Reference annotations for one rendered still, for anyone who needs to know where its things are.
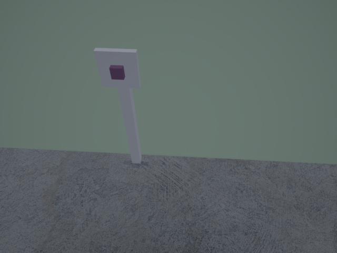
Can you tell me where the panel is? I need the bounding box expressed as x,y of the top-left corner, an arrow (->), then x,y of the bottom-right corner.
93,48 -> 142,163

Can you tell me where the button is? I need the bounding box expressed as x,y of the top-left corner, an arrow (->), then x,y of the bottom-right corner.
109,65 -> 125,80

